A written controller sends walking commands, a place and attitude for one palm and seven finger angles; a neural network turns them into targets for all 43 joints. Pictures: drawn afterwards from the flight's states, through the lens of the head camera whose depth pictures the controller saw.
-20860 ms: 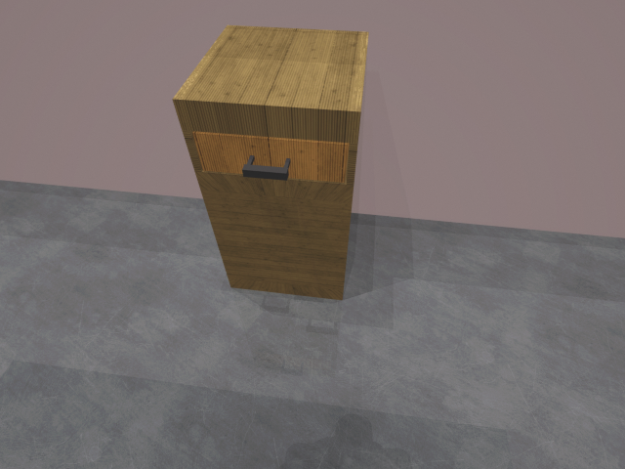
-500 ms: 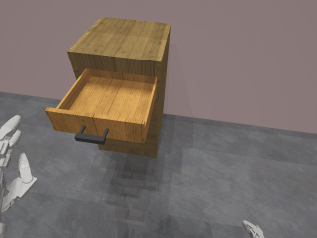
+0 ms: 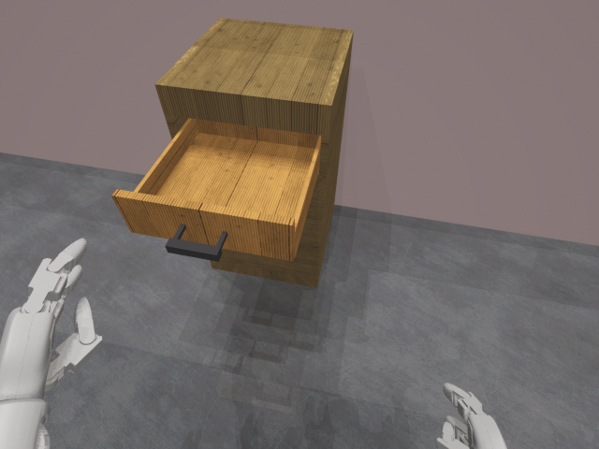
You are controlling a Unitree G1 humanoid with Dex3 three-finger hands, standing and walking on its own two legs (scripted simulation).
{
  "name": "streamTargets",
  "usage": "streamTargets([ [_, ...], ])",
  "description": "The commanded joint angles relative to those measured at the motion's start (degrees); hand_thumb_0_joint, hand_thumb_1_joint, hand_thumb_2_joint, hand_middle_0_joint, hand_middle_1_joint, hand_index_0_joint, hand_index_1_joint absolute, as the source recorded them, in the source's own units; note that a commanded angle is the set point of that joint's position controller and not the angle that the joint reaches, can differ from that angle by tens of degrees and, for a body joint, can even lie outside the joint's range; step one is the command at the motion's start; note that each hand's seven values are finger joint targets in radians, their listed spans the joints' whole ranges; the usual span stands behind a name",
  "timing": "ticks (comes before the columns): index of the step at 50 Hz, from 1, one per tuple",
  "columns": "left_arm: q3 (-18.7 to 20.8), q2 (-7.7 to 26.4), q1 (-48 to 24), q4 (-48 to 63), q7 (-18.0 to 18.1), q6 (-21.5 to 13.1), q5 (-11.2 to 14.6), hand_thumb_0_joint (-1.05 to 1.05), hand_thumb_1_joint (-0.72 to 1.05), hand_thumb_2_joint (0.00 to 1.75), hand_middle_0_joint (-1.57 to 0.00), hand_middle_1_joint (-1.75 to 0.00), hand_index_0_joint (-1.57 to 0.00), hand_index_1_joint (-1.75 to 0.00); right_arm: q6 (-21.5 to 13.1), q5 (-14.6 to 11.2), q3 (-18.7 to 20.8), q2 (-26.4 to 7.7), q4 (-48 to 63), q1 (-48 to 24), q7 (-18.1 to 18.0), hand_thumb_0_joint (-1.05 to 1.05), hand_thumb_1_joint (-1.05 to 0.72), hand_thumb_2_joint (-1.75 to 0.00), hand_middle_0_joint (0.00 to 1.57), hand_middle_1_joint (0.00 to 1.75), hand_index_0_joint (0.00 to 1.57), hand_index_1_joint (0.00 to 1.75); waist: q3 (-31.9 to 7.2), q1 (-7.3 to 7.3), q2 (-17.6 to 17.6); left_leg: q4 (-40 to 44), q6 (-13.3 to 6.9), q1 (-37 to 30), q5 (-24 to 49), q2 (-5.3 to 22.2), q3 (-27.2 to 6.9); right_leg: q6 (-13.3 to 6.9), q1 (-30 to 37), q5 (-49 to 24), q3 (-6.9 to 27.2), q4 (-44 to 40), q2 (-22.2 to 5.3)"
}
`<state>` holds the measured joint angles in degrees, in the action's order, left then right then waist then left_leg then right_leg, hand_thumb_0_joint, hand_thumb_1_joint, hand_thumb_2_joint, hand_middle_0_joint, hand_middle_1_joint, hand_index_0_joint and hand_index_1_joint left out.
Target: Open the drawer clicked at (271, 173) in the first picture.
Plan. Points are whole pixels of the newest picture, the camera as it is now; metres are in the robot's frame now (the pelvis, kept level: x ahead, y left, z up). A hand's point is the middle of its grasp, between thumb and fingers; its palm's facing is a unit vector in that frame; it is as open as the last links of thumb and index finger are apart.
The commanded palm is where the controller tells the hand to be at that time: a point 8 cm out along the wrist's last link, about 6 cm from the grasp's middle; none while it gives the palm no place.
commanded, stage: let the arm hang, fingers relaxed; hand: left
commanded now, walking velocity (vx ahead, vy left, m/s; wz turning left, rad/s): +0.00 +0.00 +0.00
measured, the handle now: (198, 241) +0.52 +0.25 -0.12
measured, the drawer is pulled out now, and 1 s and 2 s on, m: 0.30 0.30 0.30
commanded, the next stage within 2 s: look to check the result in 1.04 s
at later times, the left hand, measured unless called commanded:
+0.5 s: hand out of the picture -0.04 +0.19 -0.17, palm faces +0.02 -0.98 -0.22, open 7.2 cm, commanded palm none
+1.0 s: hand out of the picture -0.02 +0.15 -0.17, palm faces +0.03 -0.99 -0.15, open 7.3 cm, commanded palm none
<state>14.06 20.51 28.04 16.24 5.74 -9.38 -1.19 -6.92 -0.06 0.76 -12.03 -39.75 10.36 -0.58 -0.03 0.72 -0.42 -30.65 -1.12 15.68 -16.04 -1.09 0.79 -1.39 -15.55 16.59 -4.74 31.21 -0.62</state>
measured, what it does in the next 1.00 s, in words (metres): stands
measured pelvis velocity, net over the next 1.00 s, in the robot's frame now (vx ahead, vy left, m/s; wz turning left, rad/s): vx -0.01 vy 0.00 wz -0.02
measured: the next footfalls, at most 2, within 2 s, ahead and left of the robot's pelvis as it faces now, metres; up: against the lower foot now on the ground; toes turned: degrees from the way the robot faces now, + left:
none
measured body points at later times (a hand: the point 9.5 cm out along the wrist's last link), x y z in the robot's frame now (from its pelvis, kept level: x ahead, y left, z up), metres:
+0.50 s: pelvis +0.00 +0.01 +0.01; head +0.03 +0.01 +0.46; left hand -0.03 +0.25 -0.15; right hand -0.03 -0.22 -0.15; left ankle +0.00 +0.11 -0.73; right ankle +0.00 -0.10 -0.73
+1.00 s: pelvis -0.01 +0.00 +0.01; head +0.00 -0.01 +0.46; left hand -0.02 +0.20 -0.15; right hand -0.04 -0.20 -0.16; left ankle +0.00 +0.11 -0.73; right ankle +0.00 -0.10 -0.73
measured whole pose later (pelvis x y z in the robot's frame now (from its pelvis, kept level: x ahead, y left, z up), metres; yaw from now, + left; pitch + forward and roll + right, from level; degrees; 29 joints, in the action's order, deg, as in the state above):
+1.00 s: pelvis -0.01 +0.00 +0.01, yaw -1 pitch -2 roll +0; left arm 0.8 5.1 17.6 -65.6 2.1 0.1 -0.8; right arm 0.1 0.5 0.1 -5.1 -64.3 18.9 -2.6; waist 2.4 -0.1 -0.6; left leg -24.6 -1.0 9.6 -13.1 -0.3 1.8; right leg -1.9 -9.7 13.0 -3.7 24.5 0.5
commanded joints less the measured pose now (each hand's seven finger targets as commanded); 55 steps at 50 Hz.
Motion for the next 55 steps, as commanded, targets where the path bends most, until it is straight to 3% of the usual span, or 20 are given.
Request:
streamTargets([
  [1, -8.89, -2.85, -3.54, -30.93, -4.9, 8.71, -1.19, 0.0, 0.9, 0.9, -0.2, -0.3, -0.2, -0.3, 3.01, 0.7, 2.14, -5.83, -0.38, 2.47, 0.78, 0.0, -0.9, -0.9, 0.2, 0.3, 0.2, 0.3, -6.69, -1.37, 10.91, -2.95, -1.26, 0.27, 17.48, 4.77, -3.29, -1.66, 5.24, -26.29, 6.57, -0.9, -7.19],
  [2, -9.02, -2.3, -5.69, -34.53, -4.89, 8.59, -1.19, 0.0, 0.9, 0.9, -0.2, -0.3, -0.2, -0.3, 3.68, 0.83, 2.25, -5.94, -0.47, 2.38, 0.7, 0.0, -0.9, -0.9, 0.2, 0.3, 0.2, 0.3, -7.61, -1.54, 14.18, -3.64, -0.78, -0.06, 17.75, 3.62, -3.06, -3.03, 6.88, -31.87, 7.66, -0.78, -8.2],
  [3, -9.08, -1.7, -6.93, -38.36, -4.79, 8.76, -0.94, 0.0, 0.9, 0.9, -0.2, -0.3, -0.2, -0.3, 4.42, 0.95, 2.2, -6.23, -0.87, 1.82, 0.48, 0.0, -0.9, -0.9, 0.2, 0.3, 0.2, 0.3, -6.97, -1.21, 13.46, -3.08, -0.64, -0.05, 17.26, 3.01, -2.8, -3.5, 8.13, -35.13, 7.55, -0.89, -9.18],
  [4, -9.32, -1.25, -8.23, -42.41, -4.6, 9.09, -0.73, 0.0, 0.9, 0.9, -0.2, -0.3, -0.2, -0.3, 5.1, 1.09, 2.0, -6.05, -1.71, 1.27, 0.27, 0.0, -0.9, -0.9, 0.2, 0.3, 0.2, 0.3, -6.19, -1.07, 10.6, -1.69, -0.52, -1.06, 17.25, 2.92, -2.96, -3.47, 8.11, -34.64, 7.76, -1.37, -9.09],
  [8, -10.6, -1.48, -12.34, -57.02, -4.16, 9.87, 0.04, 0.0, 0.9, 0.9, -0.2, -0.3, -0.2, -0.3, 6.15, 1.2, 0.55, -5.4, -7.26, 0.82, -0.62, 0.0, -0.9, -0.9, 0.2, 0.3, 0.2, 0.3, -1.99, -0.6, -4.42, 5.26, -1.39, -3.88, 23.97, 6.19, -5.75, -0.78, 7.15, -17.6, 6.03, -4.65, -4.79],
  [13, -10.72, -4.25, -10.65, -68.35, -4.24, 9.83, 0.18, 0.0, 0.9, 0.9, -0.2, -0.3, -0.2, -0.3, 6.71, 1.12, 0.18, -3.25, -13.22, 3.56, -1.58, 0.0, -0.9, -0.9, 0.2, 0.3, 0.2, 0.3, -0.1, -0.24, -8.22, 8.84, -1.68, -3.54, 12.68, 6.37, -5.87, -1.3, 8.82, -9.59, 6.04, -10.51, -4.47],
  [16, -11.43, -4.47, -10.28, -72.34, -4.49, 9.58, 0.44, 0.0, 0.9, 0.9, -0.2, -0.3, -0.2, -0.3, 6.83, 0.9, 0.15, -2.44, -15.97, 5.82, -1.72, 0.0, -0.9, -0.9, 0.2, 0.3, 0.2, 0.3, 0.09, -0.38, -5.51, 9.78, -1.61, -3.66, 10.22, 6.24, -5.66, -1.59, 9.25, -9.44, 6.3, -11.89, -4.78],
  [17, -11.59, -4.52, -10.28, -73.27, -4.43, 9.5, 0.41, 0.0, 0.9, 0.9, -0.2, -0.3, -0.2, -0.3, 6.94, 0.74, 0.23, -2.64, -16.68, 6.64, -1.79, 0.0, -0.9, -0.9, 0.2, 0.3, 0.2, 0.3, 0.69, -0.51, -2.33, 9.71, -1.72, -4.33, 10.57, 6.63, -5.98, -1.53, 8.52, -9.18, 6.0, -12.12, -4.56],
  [23, -12.37, -5.63, -8.4, -78.55, -4.09, 9.44, 0.64, 0.0, 0.9, 0.9, -0.2, -0.3, -0.2, -0.3, 6.81, 0.64, -0.26, -1.71, -20.9, 10.45, -2.09, 0.0, -0.9, -0.9, 0.2, 0.3, 0.2, 0.3, 2.24, -0.66, -1.2, 11.29, -1.95, -5.15, 10.47, 6.9, -5.86, -1.46, 7.75, -7.59, 5.71, -12.8, -4.7],
  [27, -12.63, -6.38, -7.16, -80.37, -3.84, 9.55, 0.62, 0.0, 0.9, 0.9, -0.2, -0.3, -0.2, -0.3, 6.92, 0.56, -0.35, -1.18, -22.36, 11.46, -2.15, 0.0, -0.9, -0.9, 0.2, 0.3, 0.2, 0.3, 5.43, -0.51, 0.48, 12.18, -1.97, -4.55, 8.09, 6.78, -5.64, -1.38, 5.37, -5.17, 5.85, -13.06, -4.41],
  [34, -12.52, -7.57, -6.06, -81.24, -3.6, 9.64, 0.55, 0.0, 0.9, 0.9, -0.2, -0.3, -0.2, -0.3, 6.98, 0.81, -0.29, 0.69, -23.79, 13.43, -2.07, 0.0, -0.9, -0.9, 0.2, 0.3, 0.2, 0.3, 7.09, -0.67, 0.35, 13.58, -2.14, -2.02, 1.23, 6.48, -5.98, -1.41, 4.27, -1.97, 6.35, -12.89, -4.14],
  [36, -12.48, -8.0, -5.66, -81.3, -3.56, 9.48, 0.52, 0.0, 0.9, 0.9, -0.2, -0.3, -0.2, -0.3, 6.96, 0.8, -0.18, 1.18, -23.76, 13.51, -2.04, 0.0, -0.9, -0.9, 0.2, 0.3, 0.2, 0.3, 7.24, -0.65, 1.4, 12.91, -2.0, -2.07, 1.9, 6.05, -5.28, -1.49, 4.02, -2.27, 6.62, -13.01, -4.3],
  [43, -12.31, -9.31, -5.11, -81.08, -3.34, 9.11, 0.48, 0.0, 0.9, 0.9, -0.2, -0.3, -0.2, -0.3, 6.64, 0.83, -0.02, 2.39, -23.82, 14.08, -2.19, 0.0, -0.9, -0.9, 0.2, 0.3, 0.2, 0.3, 6.5, -0.75, -0.66, 11.79, -1.89, -3.01, 4.76, 6.17, -4.72, -1.53, 3.23, -4.09, 6.5, -12.37, -4.28],
  [51, -12.28, -9.72, -4.99, -81.19, -3.31, 8.9, 0.57, 0.0, 0.9, 0.9, -0.2, -0.3, -0.2, -0.3, 6.66, 0.77, 0.0, 2.98, -24.06, 14.15, -2.29, 0.0, -0.9, -0.9, 0.2, 0.3, 0.2, 0.3, 7.35, -0.83, -0.46, 11.33, -1.52, -3.21, 5.93, 6.01, -3.93, -1.67, 3.2, -4.89, 7.15, -12.93, -4.36],
  [55, -12.21, -9.74, -4.85, -81.15, -3.25, 8.69, 0.6, 0.0, 0.9, 0.9, -0.2, -0.3, -0.2, -0.3, 6.57, 0.73, 0.07, 2.92, -24.17, 14.25, -2.31, 0.0, -0.9, -0.9, 0.2, 0.3, 0.2, 0.3, 5.88, -0.96, 0.35, 10.93, -1.4, -4.42, 7.76, 6.14, -3.8, -1.66, 4.06, -6.48, 7.24, -12.97, -4.43],
])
